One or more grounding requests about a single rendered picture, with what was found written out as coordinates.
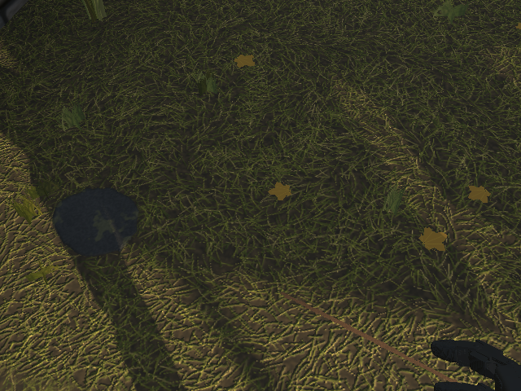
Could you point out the right robot hand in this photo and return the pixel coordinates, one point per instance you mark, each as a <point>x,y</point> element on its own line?
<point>482,358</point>

